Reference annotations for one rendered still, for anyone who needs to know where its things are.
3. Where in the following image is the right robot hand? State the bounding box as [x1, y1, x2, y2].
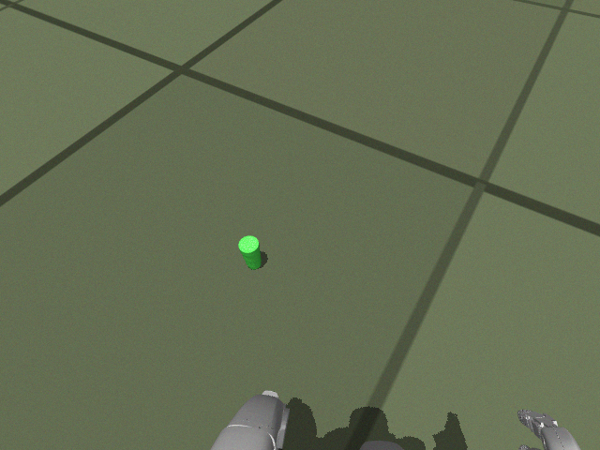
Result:
[517, 410, 581, 450]

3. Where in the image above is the cup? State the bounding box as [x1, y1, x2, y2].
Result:
[238, 235, 262, 270]

